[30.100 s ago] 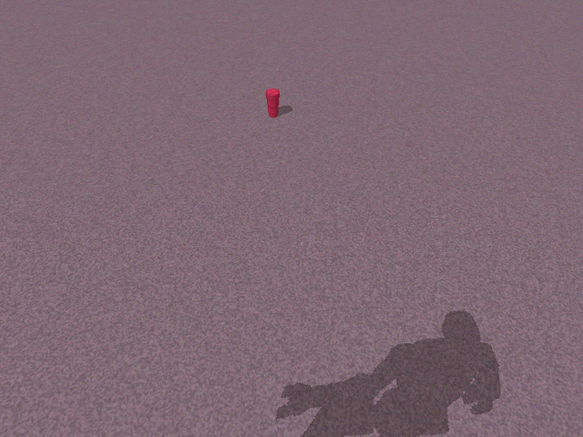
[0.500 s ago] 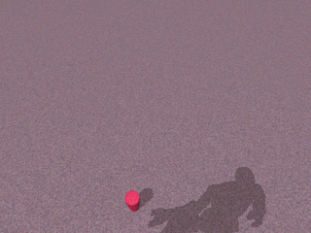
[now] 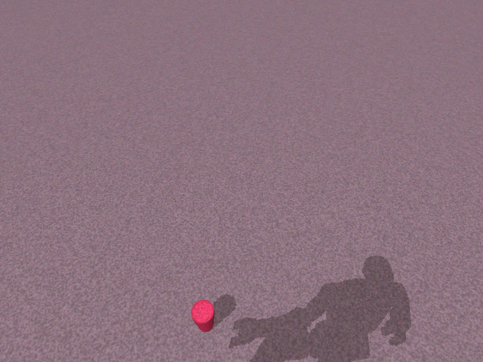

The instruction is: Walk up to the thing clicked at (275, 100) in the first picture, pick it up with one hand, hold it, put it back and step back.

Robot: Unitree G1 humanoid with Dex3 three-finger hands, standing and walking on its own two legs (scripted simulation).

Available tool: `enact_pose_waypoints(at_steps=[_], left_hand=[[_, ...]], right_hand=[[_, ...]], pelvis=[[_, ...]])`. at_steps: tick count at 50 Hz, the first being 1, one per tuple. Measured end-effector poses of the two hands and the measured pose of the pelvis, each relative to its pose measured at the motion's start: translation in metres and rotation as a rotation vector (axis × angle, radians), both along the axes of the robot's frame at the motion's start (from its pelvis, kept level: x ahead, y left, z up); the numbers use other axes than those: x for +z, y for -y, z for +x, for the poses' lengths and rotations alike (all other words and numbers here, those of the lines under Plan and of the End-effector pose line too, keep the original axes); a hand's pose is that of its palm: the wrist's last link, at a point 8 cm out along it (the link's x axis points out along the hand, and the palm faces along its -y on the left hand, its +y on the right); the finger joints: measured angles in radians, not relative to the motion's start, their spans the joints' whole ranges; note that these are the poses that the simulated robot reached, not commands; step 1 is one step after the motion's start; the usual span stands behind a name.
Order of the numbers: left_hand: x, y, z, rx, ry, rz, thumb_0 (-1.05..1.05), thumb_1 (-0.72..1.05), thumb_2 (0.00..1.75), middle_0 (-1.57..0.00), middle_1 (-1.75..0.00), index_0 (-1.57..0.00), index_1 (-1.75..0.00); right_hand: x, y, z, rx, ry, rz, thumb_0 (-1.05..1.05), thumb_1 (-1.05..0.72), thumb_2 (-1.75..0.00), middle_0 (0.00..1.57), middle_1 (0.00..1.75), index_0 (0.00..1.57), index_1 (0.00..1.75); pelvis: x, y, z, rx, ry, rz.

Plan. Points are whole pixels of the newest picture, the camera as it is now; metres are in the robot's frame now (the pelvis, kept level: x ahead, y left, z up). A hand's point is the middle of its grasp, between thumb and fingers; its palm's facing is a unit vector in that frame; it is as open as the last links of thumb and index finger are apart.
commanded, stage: stand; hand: left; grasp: from the side
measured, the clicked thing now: (204, 318) +0.41 +0.15 -0.70
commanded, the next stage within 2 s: step back in 0.30 s
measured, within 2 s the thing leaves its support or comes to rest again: neither
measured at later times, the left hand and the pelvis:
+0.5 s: hand out of the picture +0.07 +0.27 -0.17, palm faces +0.01 -0.93 -0.37, open 7.4 cm; pelvis -0.02 +0.01 -0.02, yaw +1 degrees
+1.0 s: hand out of the picture +0.01 +0.30 -0.18, palm faces -0.09 -0.92 -0.37, open 7.4 cm; pelvis -0.11 +0.05 -0.02, yaw -4 degrees
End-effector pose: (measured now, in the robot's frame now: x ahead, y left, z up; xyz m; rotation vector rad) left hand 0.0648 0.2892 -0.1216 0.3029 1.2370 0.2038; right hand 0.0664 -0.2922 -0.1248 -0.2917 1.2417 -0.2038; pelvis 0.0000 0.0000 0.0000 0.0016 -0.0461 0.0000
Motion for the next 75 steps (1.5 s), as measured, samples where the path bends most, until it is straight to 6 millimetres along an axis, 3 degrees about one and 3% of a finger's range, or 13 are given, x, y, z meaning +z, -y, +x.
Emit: enact_pose_waypoints(at_steps=[15,22,26,31,36,45,52,55,59,65,71,75], left_hand=[[0.001,0.0,0.004,-0.004,0.003,0.005,0.01,0.91,0.89,-0.2,-0.3,-0.2,-0.3],[-0.005,-0.015,0.002,0.023,0.019,0.025,0.01,0.9,0.89,-0.2,-0.3,-0.2,-0.3],[-0.011,-0.032,0.003,0.003,0.032,0.04,0.01,0.9,0.89,-0.2,-0.3,-0.2,-0.3],[-0.025,-0.057,0.017,-0.015,0.082,0.032,0.01,0.9,0.89,-0.2,-0.3,-0.2,-0.3],[-0.023,-0.063,0.017,-0.028,0.098,0.021,0.01,0.91,0.89,-0.2,-0.3,-0.2,-0.3],[-0.024,-0.063,-0.03,-0.078,0.026,0.021,0.01,0.91,0.89,-0.2,-0.3,-0.2,-0.3],[-0.019,-0.055,-0.071,-0.099,0.025,0.048,0.01,0.91,0.89,-0.2,-0.3,-0.2,-0.3],[-0.013,-0.048,-0.095,-0.093,0.034,0.061,0.01,0.91,0.89,-0.2,-0.3,-0.2,-0.3],[0.0,-0.043,-0.126,-0.07,0.041,0.064,0.01,0.91,0.89,-0.2,-0.3,-0.2,-0.3],[0.01,-0.045,-0.143,-0.061,0.099,0.077,0.01,0.9,0.89,-0.2,-0.3,-0.2,-0.3],[-0.005,-0.058,-0.157,-0.065,0.179,0.05,0.01,0.9,0.89,-0.2,-0.3,-0.2,-0.3],[-0.012,-0.063,-0.18,-0.052,0.153,0.029,0.01,0.9,0.89,-0.2,-0.3,-0.2,-0.3]], right_hand=[[0.001,0.003,0.004,0.001,-0.001,-0.001,0.0,-0.9,-0.9,0.2,0.3,0.2,0.3],[-0.002,0.012,0.002,-0.003,0.002,-0.026,0.0,-0.9,-0.9,0.21,0.3,0.2,0.3],[-0.002,0.012,-0.009,-0.003,-0.009,-0.063,0.0,-0.9,-0.9,0.2,0.3,0.2,0.3],[-0.002,-0.002,-0.036,0.003,-0.039,-0.11,0.0,-0.91,-0.9,0.2,0.3,0.2,0.3],[0.009,-0.022,-0.064,0.003,-0.078,-0.116,0.0,-0.9,-0.9,0.21,0.3,0.2,0.3],[0.007,-0.039,-0.078,-0.023,0.045,-0.093,0.0,-0.9,-0.9,0.21,0.3,0.21,0.3],[-0.008,-0.028,-0.102,-0.024,0.104,-0.057,0.0,-0.9,-0.9,0.21,0.3,0.21,0.3],[-0.016,-0.017,-0.116,-0.034,0.11,-0.044,0.0,-0.9,-0.9,0.21,0.3,0.21,0.3],[-0.011,-0.009,-0.14,-0.034,0.076,-0.038,0.0,-0.9,-0.9,0.21,0.3,0.21,0.3],[-0.005,-0.004,-0.182,-0.002,0.019,-0.068,0.0,-0.9,-0.9,0.21,0.3,0.2,0.3],[-0.008,-0.014,-0.215,0.042,-0.003,-0.11,0.0,-0.9,-0.9,0.2,0.3,0.2,0.3],[0.001,-0.03,-0.236,0.053,0.018,-0.096,0.0,-0.9,-0.9,0.21,0.3,0.2,0.3]], pelvis=[[0.0,0.003,0.004,0.001,-0.002,-0.001],[-0.009,-0.002,-0.016,0.011,-0.016,-0.02],[-0.017,-0.015,-0.026,0.01,-0.018,-0.014],[-0.029,-0.037,-0.039,0.015,-0.027,-0.017],[-0.019,-0.046,-0.054,0.011,-0.032,-0.031],[-0.019,-0.053,-0.084,-0.044,-0.015,-0.017],[-0.028,-0.043,-0.119,-0.08,-0.007,-0.001],[-0.03,-0.035,-0.136,-0.076,0.001,-0.021],[-0.021,-0.03,-0.153,-0.069,0.0,0.016],[-0.016,-0.033,-0.181,-0.034,-0.019,0.021],[-0.03,-0.045,-0.218,0.019,-0.015,0.005],[-0.026,-0.051,-0.242,0.01,0.001,-0.001]])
